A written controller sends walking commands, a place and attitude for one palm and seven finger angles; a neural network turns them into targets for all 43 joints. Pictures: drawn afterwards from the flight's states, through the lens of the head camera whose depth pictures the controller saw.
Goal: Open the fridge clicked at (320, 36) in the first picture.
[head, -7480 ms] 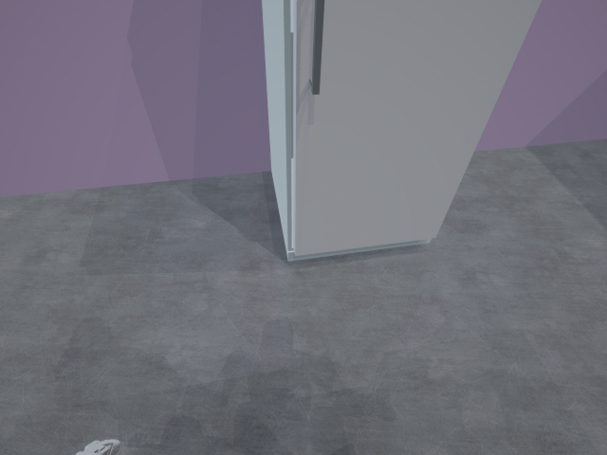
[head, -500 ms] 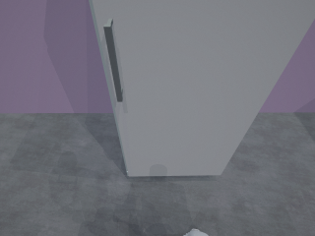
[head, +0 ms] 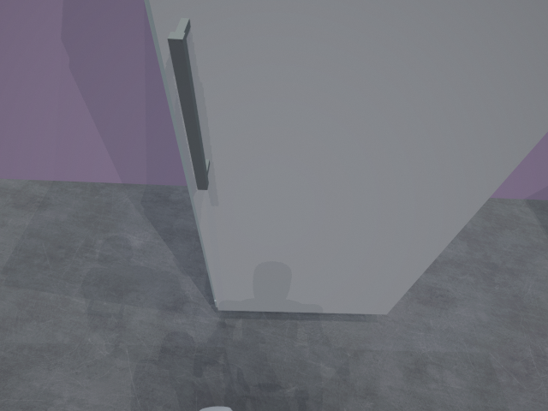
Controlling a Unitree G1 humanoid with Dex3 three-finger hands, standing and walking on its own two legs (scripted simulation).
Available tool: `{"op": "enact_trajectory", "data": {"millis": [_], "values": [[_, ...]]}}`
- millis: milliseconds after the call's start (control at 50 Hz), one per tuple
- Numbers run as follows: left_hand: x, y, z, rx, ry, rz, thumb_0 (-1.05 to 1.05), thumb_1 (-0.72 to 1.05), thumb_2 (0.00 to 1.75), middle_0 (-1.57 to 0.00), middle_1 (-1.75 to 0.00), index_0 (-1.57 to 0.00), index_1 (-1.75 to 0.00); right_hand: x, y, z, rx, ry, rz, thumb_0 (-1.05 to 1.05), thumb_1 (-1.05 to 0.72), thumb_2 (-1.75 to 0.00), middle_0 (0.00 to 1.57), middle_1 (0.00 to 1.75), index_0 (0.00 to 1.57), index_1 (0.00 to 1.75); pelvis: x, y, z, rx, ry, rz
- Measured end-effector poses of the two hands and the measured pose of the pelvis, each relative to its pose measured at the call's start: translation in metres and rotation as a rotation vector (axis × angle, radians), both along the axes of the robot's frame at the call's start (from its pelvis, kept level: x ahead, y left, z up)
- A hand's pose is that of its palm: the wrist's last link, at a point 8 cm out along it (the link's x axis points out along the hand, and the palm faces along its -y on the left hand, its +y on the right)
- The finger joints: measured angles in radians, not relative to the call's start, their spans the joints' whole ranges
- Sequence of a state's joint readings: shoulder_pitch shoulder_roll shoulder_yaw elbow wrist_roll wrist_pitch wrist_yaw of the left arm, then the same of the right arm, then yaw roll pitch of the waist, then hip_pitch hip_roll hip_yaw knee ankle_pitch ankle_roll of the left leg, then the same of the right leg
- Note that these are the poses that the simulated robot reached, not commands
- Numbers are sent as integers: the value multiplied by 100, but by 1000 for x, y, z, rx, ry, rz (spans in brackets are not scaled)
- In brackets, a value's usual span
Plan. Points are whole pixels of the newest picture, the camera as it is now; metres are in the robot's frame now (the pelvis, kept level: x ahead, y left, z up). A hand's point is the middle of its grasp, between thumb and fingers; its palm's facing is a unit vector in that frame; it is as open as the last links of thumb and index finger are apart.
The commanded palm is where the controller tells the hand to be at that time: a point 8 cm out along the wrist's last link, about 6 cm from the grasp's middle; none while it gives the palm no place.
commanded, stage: come to a stop and stand still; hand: left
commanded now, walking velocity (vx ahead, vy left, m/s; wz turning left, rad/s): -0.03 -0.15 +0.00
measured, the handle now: (195, 117) +0.46 +0.16 +0.17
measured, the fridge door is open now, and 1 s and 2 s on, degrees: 0 0 0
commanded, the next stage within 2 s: none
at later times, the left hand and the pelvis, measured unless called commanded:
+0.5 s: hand out of the picture -0.04 +0.18 -0.16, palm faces +0.00 -0.98 -0.19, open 7.4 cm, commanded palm none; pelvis -0.06 +0.00 +0.02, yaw -2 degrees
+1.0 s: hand out of the picture -0.10 +0.19 -0.18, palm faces +0.04 -0.99 -0.15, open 7.4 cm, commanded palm none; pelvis -0.06 +0.04 +0.00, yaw +0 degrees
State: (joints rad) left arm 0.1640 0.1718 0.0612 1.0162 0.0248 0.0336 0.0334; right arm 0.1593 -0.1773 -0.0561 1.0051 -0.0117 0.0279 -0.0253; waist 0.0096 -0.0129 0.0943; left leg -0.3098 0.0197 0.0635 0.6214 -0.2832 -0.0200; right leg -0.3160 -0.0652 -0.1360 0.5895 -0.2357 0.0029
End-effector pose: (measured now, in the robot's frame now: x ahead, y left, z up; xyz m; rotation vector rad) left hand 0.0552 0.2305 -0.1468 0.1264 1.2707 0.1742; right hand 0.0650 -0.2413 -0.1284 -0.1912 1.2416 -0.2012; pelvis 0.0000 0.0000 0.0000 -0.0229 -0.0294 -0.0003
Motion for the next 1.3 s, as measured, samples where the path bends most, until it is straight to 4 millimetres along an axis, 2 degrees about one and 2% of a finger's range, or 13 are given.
{"op": "enact_trajectory", "data": {"millis": [60, 140, 200, 280, 360, 460, 560, 640, 720, 800, 940, 1140, 1300], "values": [[-11, 13, -5, -11, 27, 12, 0, 91, 90, -20, -30, -21, -30, 7, 12, 10, -20, -40, 21, 1, -92, -90, 19, 30, 19, 30, -3, 10, 1, 9, -10, -12], [-28, 25, 1, -16, 58, 12, 1, 91, 90, -20, -30, -20, -30, 7, 28, 21, -22, -63, 32, 1, -92, -90, 19, 30, 20, 30, -8, 18, 10, -1, -6, -19], [-44, 30, 5, -18, 83, 9, 1, 91, 90, -19, -30, -20, -30, 2, 38, 25, -10, -76, 24, 1, -92, -90, 20, 30, 20, 30, -13, 22, 15, -7, 0, -27], [-64, 32, 9, -18, 125, -8, 1, 91, 90, -19, -30, -20, -30, -13, 39, 28, -5, -86, -8, 0, -93, -90, 20, 30, 20, 30, -22, 24, 19, -14, 4, -40], [-77, 27, 11, -17, 142, -33, 1, 91, 90, -19, -30, -20, -30, -44, 29, 25, -2, -58, -46, 0, -93, -90, 20, 30, 20, 30, -35, 20, 20, -17, 4, -45], [-90, 8, 15, -12, 115, -45, 1, 91, 90, -19, -30, -20, -30, -100, 13, 13, 21, 40, -82, 0, -92, -90, 20, 30, 20, 30, -52, 8, 19, 0, 3, -38], [-122, -18, 21, -3, 114, -24, 1, 91, 90, -19, -30, -20, -30, -154, 1, -3, 72, 155, -114, 0, -92, -90, 20, 30, 20, 30, -66, -9, 18, 34, -9, -35], [-149, -34, 28, -18, 159, -5, 1, 90, 90, -19, -30, -20, -30, -182, 2, -1, 107, 213, -128, 1, -92, -90, 19, 30, 19, 30, -68, -14, 24, 45, 0, -52], [-162, -42, 28, -39, 184, 12, 1, 90, 90, -20, -30, -20, -30, -197, 8, -1, 117, 256, -118, 1, -91, -90, 19, 30, 19, 30, -70, -12, 23, 37, 12, -34], [-170, -40, 24, -59, 200, 47, 1, 90, 90, -20, -30, -21, -30, -191, 19, -1, 108, 283, -80, 1, -91, -90, 19, 30, 19, 30, -68, -2, 20, 29, 24, -18], [-170, -13, 1, -74, 243, 32, 1, 90, 90, -20, -30, -21, -30, -139, 49, -7, 66, 164, -12, 1, -92, -90, 19, 30, 19, 30, -64, 27, 5, 0, 38, -9], [-118, 51, 6, 24, 142, -30, 1, 90, 90, -20, -30, -20, -30, -104, 64, -10, 40, 65, 8, 3, -97, -90, 20, 30, 20, 30, -55, 53, 2, 22, 28, -26], [-78, 68, 17, 75, 62, -80, 1, 91, 90, -19, -30, -20, -30, -93, 62, -7, 48, 18, 0, 2, -95, -90, 20, 30, 20, 30, -54, 53, 5, 35, 23, -43]]}}
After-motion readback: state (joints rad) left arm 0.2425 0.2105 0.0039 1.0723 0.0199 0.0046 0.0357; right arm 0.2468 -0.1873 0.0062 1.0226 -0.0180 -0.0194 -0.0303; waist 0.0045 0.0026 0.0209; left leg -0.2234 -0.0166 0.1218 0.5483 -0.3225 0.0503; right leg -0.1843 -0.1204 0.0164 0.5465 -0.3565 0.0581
